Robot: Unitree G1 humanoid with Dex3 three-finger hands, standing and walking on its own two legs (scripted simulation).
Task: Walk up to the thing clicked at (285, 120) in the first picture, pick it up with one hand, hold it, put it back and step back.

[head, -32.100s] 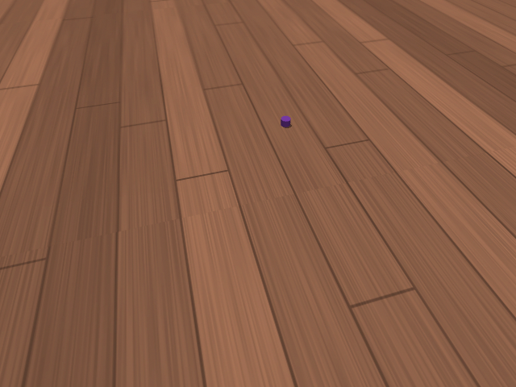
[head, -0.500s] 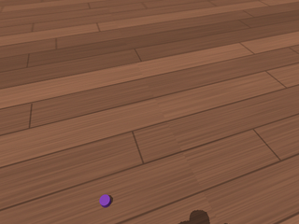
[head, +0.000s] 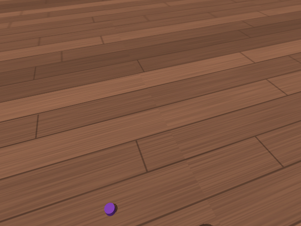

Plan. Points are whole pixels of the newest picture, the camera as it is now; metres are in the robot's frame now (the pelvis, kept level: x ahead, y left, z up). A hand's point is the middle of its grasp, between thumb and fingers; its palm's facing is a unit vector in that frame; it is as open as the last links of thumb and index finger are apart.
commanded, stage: stand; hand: left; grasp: from above
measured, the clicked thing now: (110, 209) +0.42 +0.29 -0.75
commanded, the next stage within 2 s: step back in 1.64 s
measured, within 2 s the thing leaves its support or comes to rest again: neither
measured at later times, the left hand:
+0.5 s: hand out of the picture +0.06 +0.22 -0.16, palm faces +0.01 -0.95 -0.31, open 7.4 cm
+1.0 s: hand out of the picture +0.09 +0.24 -0.15, palm faces +0.01 -0.94 -0.33, open 7.4 cm
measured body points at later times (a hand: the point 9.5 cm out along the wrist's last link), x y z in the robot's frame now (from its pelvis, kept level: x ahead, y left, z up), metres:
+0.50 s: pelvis +0.01 -0.01 +0.00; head +0.02 -0.02 +0.45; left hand +0.06 +0.27 -0.14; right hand +0.06 -0.30 -0.14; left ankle +0.02 +0.12 -0.74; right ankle +0.01 -0.14 -0.74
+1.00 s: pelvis +0.02 -0.01 +0.00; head +0.02 -0.01 +0.45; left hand +0.09 +0.28 -0.13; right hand +0.08 -0.30 -0.14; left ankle +0.02 +0.12 -0.74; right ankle +0.01 -0.14 -0.74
